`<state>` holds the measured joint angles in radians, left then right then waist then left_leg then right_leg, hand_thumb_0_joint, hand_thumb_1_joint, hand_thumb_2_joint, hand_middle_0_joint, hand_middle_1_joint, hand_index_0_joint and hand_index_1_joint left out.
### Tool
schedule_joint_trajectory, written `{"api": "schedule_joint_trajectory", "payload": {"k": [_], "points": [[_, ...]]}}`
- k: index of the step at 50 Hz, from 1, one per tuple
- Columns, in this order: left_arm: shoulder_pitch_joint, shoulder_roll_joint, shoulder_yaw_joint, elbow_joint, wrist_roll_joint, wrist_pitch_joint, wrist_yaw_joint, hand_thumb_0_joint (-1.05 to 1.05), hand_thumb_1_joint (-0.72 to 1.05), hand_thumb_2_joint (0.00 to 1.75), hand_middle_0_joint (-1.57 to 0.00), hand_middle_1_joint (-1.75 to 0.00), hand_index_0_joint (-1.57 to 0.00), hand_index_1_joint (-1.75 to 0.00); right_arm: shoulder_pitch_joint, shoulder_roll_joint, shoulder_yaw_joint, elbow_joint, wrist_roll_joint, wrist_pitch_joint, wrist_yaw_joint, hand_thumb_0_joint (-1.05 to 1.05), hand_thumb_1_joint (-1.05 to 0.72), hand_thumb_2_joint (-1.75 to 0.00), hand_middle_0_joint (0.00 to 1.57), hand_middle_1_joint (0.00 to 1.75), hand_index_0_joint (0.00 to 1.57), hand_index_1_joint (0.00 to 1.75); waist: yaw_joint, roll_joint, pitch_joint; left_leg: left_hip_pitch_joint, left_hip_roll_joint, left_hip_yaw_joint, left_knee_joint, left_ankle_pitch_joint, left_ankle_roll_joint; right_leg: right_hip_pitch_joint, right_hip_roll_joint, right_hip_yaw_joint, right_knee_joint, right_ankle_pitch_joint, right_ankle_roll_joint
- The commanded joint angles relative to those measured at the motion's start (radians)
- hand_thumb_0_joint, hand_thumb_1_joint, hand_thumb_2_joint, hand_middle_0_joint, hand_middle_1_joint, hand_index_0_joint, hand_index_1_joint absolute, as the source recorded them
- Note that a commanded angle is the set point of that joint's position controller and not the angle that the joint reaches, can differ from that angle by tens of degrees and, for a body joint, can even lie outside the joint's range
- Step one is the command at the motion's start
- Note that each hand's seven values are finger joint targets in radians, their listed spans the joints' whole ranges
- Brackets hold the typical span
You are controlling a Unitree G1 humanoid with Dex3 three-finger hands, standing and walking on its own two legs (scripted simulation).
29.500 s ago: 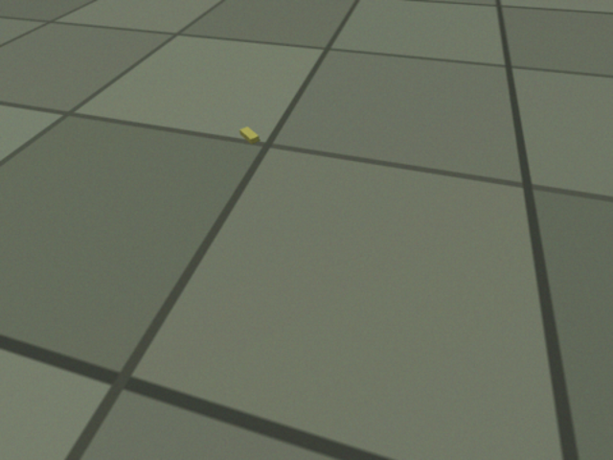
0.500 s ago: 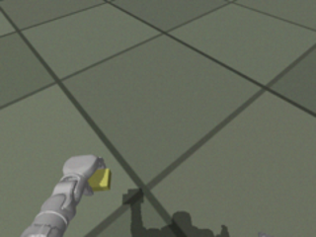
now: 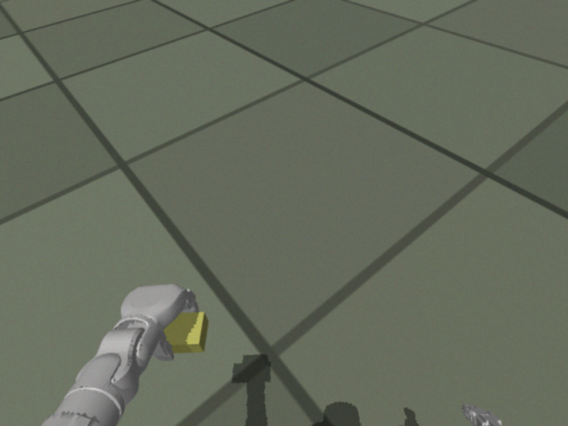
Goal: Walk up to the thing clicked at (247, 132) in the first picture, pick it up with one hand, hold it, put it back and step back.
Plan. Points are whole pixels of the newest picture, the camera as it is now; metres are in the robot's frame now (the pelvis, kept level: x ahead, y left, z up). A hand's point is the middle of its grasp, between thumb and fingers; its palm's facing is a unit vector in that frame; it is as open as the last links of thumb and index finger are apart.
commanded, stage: hold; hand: left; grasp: from above
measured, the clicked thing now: (166, 333) +0.31 +0.23 -0.09
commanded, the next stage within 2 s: crouch in 1.30 s
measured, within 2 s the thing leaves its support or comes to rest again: neither
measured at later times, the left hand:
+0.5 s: hand (162, 342) +0.27 +0.21 -0.03, palm faces -0.46 -0.02 -0.89, open 8.2 cm
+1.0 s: hand (163, 339) +0.28 +0.21 -0.03, palm faces -0.47 -0.03 -0.88, open 8.2 cm
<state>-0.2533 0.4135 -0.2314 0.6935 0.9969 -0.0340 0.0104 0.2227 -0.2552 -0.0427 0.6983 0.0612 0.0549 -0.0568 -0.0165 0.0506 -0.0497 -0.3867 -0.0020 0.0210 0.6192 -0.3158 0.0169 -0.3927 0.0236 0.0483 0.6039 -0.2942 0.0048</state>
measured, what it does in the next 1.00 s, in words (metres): stands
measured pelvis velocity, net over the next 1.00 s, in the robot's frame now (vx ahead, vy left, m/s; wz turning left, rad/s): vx -0.01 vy -0.01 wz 0.00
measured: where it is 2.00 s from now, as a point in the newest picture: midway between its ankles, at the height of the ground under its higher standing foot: outside the picture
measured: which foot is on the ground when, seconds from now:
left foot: down 0.00-1.00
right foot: down 0.00-1.00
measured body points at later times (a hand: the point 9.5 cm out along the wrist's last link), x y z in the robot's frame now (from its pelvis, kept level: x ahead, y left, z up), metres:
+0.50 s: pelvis -0.02 -0.01 +0.01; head -0.01 -0.03 +0.46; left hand +0.29 +0.21 +0.02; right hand +0.12 -0.27 -0.11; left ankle +0.00 +0.11 -0.73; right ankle +0.01 -0.12 -0.73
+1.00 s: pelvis -0.01 -0.01 +0.01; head +0.00 -0.03 +0.46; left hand +0.30 +0.21 +0.02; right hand +0.14 -0.26 -0.11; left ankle +0.00 +0.11 -0.73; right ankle +0.01 -0.12 -0.73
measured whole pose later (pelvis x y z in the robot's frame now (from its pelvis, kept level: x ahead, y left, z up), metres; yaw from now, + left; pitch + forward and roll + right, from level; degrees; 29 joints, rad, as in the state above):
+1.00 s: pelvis -0.01 -0.01 +0.01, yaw +0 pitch +1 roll +0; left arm -0.23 0.41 -0.24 0.62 0.99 -0.04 -0.04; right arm 0.16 -0.25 -0.02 0.69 0.07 0.07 -0.08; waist 0.01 0.05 0.00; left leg -0.26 0.00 0.02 0.48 -0.24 0.01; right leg -0.28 0.02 0.05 0.49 -0.23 0.00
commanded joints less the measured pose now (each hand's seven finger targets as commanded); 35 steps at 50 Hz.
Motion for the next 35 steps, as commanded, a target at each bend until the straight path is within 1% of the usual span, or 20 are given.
{"api": "schedule_joint_trajectory", "payload": {"k": [1,2,4,6,7,9,14,16,18,20,21,23,24,25,28,30,31,33,34,35], "points": [[-0.338,0.22,0.115,-0.21,-0.003,0.0,0.046,0.0,0.81,0.41,-1.1,-0.41,-1.14,-0.37,-0.055,-0.139,-0.039,-0.124,0.002,-0.039,-0.01,0.0,-0.89,-0.89,0.2,0.3,0.2,0.3,0.007,-0.02,-0.257,0.152,-0.017,-0.013,-0.083,0.288,0.001,0.101,0.018,-0.014,-0.088,0.24,-0.019],[-0.326,0.218,0.117,-0.195,-0.005,0.0,0.046,0.0,0.79,0.41,-1.09,-0.41,-1.13,-0.37,-0.056,-0.141,-0.039,-0.125,0.001,-0.037,-0.01,0.0,-0.89,-0.89,0.2,0.3,0.2,0.3,0.0,-0.032,-0.247,0.149,-0.016,-0.014,-0.088,0.274,0.002,0.102,0.018,-0.016,-0.095,0.227,-0.018],[-0.33,0.222,0.117,-0.204,-0.006,-0.002,0.043,0.0,0.81,0.42,-1.1,-0.43,-1.14,-0.39,-0.066,-0.137,-0.036,-0.125,0.001,-0.037,-0.011,0.0,-0.89,-0.9,0.2,0.3,0.2,0.3,0.01,-0.023,-0.245,0.153,-0.019,-0.011,-0.099,0.257,0.002,0.108,0.016,-0.013,-0.105,0.212,-0.017],[-0.343,0.217,0.112,-0.222,-0.007,-0.004,0.042,0.0,0.81,0.39,-1.09,-0.41,-1.13,-0.37,-0.071,-0.135,-0.034,-0.124,0.001,-0.037,-0.012,0.0,-0.89,-0.89,0.2,0.3,0.2,0.3,0.003,-0.031,-0.252,0.164,-0.02,-0.01,-0.104,0.24,0.005,0.113,0.014,-0.008,-0.116,0.199,-0.014],[-0.318,0.22,0.118,-0.203,-0.011,-0.004,0.04,0.0,0.82,0.38,-1.1,-0.42,-1.14,-0.38,-0.075,-0.138,-0.035,-0.122,0.002,-0.037,-0.013,0.0,-0.89,-0.9,0.2,0.3,0.2,0.3,0.01,-0.029,-0.243,0.162,-0.02,-0.007,-0.109,0.247,0.003,0.12,0.014,-0.013,-0.115,0.204,-0.016],[-0.341,0.212,0.105,-0.22,-0.01,-0.005,0.035,0.0,0.83,0.41,-1.1,-0.43,-1.15,-0.39,-0.08,-0.136,-0.033,-0.127,0.002,-0.036,-0.015,0.0,-0.89,-0.9,0.2,0.3,0.2,0.3,-0.001,-0.034,-0.242,0.172,-0.018,-0.01,-0.113,0.243,0.005,0.109,0.014,-0.01,-0.122,0.2,-0.015],[-0.341,0.223,0.115,-0.231,-0.016,-0.011,0.033,0.0,0.82,0.41,-1.1,-0.45,-1.14,-0.4,-0.098,-0.138,-0.03,-0.131,0.005,-0.034,-0.016,0.0,-0.89,-0.9,0.2,0.3,0.2,0.3,0.013,-0.015,-0.222,0.184,-0.015,-0.009,-0.144,0.21,0.001,0.119,0.015,-0.015,-0.141,0.16,-0.02],[-0.337,0.211,0.105,-0.232,-0.014,-0.009,0.033,0.0,0.81,0.42,-1.08,-0.46,-1.13,-0.41,-0.107,-0.134,-0.026,-0.134,0.004,-0.036,-0.017,0.0,-0.89,-0.9,0.2,0.3,0.2,0.3,0.008,-0.022,-0.202,0.177,-0.015,-0.011,-0.149,0.183,0.002,0.111,0.014,-0.013,-0.15,0.134,-0.019],[-0.348,0.226,0.118,-0.236,-0.015,-0.01,0.036,0.0,0.81,0.4,-1.08,-0.44,-1.13,-0.39,-0.112,-0.136,-0.025,-0.133,0.003,-0.037,-0.017,0.0,-0.89,-0.9,0.2,0.3,0.2,0.3,0.013,-0.015,-0.198,0.178,-0.017,-0.009,-0.158,0.161,0.002,0.116,0.012,-0.012,-0.16,0.114,-0.019],[-0.329,0.217,0.116,-0.212,-0.017,-0.005,0.035,0.0,0.8,0.4,-1.08,-0.45,-1.12,-0.4,-0.121,-0.134,-0.025,-0.136,0.004,-0.038,-0.016,0.0,-0.9,-0.9,0.2,0.3,0.2,0.3,0.012,-0.02,-0.194,0.184,-0.015,-0.01,-0.163,0.164,0.0,0.121,0.012,-0.013,-0.162,0.113,-0.02],[-0.355,0.222,0.114,-0.259,-0.018,-0.008,0.035,0.0,0.8,0.39,-1.06,-0.46,-1.12,-0.41,-0.125,-0.133,-0.024,-0.136,0.004,-0.039,-0.017,0.0,-0.89,-0.89,0.2,0.3,0.2,0.3,0.017,-0.003,-0.214,0.194,-0.012,-0.015,-0.163,0.175,-0.002,0.123,0.013,-0.014,-0.157,0.125,-0.019],[-0.334,0.232,0.124,-0.236,-0.014,-0.004,0.034,0.0,0.79,0.39,-1.06,-0.46,-1.11,-0.4,-0.123,-0.134,-0.023,-0.131,0.003,-0.04,-0.018,0.0,-0.89,-0.9,0.2,0.3,0.2,0.3,0.019,-0.014,-0.209,0.191,-0.014,-0.013,-0.163,0.183,0.0,0.131,0.013,-0.013,-0.16,0.132,-0.019],[-0.359,0.219,0.109,-0.258,-0.017,-0.005,0.031,0.0,0.79,0.4,-1.07,-0.45,-1.12,-0.4,-0.129,-0.131,-0.022,-0.134,0.004,-0.041,-0.018,0.0,-0.9,-0.9,0.2,0.3,0.2,0.3,0.013,-0.017,-0.213,0.2,-0.015,-0.011,-0.163,0.187,0.0,0.13,0.012,-0.011,-0.163,0.135,-0.017],[-0.352,0.23,0.121,-0.255,-0.018,-0.004,0.028,0.0,0.79,0.39,-1.06,-0.46,-1.11,-0.4,-0.129,-0.13,-0.022,-0.133,0.006,-0.041,-0.019,0.0,-0.9,-0.9,0.2,0.3,0.2,0.3,0.018,-0.021,-0.217,0.201,-0.019,-0.005,-0.16,0.189,0.003,0.136,0.009,-0.007,-0.172,0.14,-0.014],[-0.348,0.222,0.111,-0.265,-0.024,-0.002,0.015,0.0,0.79,0.38,-1.07,-0.44,-1.12,-0.39,-0.136,-0.126,-0.018,-0.132,0.005,-0.041,-0.021,0.0,-0.9,-0.9,0.2,0.3,0.2,0.3,0.012,-0.041,-0.223,0.212,-0.02,-0.001,-0.161,0.196,0.008,0.146,0.007,-0.005,-0.18,0.15,-0.009],[-0.341,0.215,0.103,-0.275,-0.026,-0.002,0.006,0.0,0.8,0.39,-1.07,-0.46,-1.12,-0.41,-0.141,-0.126,-0.018,-0.133,0.008,-0.04,-0.023,0.0,-0.9,-0.9,0.2,0.3,0.2,0.3,0.019,-0.035,-0.222,0.22,-0.021,0.0,-0.165,0.219,0.006,0.148,0.008,-0.008,-0.177,0.171,-0.011],[-0.342,0.228,0.116,-0.279,-0.023,-0.001,0.003,0.0,0.8,0.38,-1.07,-0.45,-1.12,-0.4,-0.136,-0.129,-0.02,-0.132,0.008,-0.039,-0.024,0.0,-0.89,-0.9,0.2,0.3,0.2,0.3,0.022,-0.022,-0.229,0.23,-0.019,0.003,-0.168,0.226,0.004,0.153,0.009,-0.008,-0.178,0.175,-0.013],[-0.322,0.214,0.109,-0.268,-0.029,0.002,-0.001,0.0,0.81,0.38,-1.07,-0.45,-1.13,-0.4,-0.148,-0.125,-0.017,-0.135,0.009,-0.039,-0.024,0.0,-0.9,-0.9,0.2,0.3,0.2,0.3,0.026,-0.03,-0.207,0.223,-0.015,-0.004,-0.18,0.221,0.001,0.154,0.015,-0.017,-0.177,0.164,-0.017],[-0.32,0.201,0.098,-0.273,-0.028,0.004,-0.004,0.0,0.81,0.38,-1.07,-0.45,-1.13,-0.4,-0.148,-0.123,-0.016,-0.136,0.009,-0.038,-0.024,0.0,-0.9,-0.9,0.2,0.3,0.2,0.3,0.017,-0.034,-0.202,0.229,-0.017,0.0,-0.177,0.215,0.005,0.148,0.011,-0.012,-0.186,0.164,-0.014],[-0.304,0.208,0.106,-0.271,-0.03,0.006,-0.006,0.0,0.81,0.38,-1.07,-0.44,-1.13,-0.38,-0.149,-0.124,-0.014,-0.14,0.011,-0.039,-0.025,0.0,-0.89,-0.9,0.2,0.3,0.2,0.3,0.023,-0.048,-0.201,0.226,-0.016,-0.001,-0.18,0.222,0.005,0.155,0.012,-0.014,-0.187,0.168,-0.013]]}}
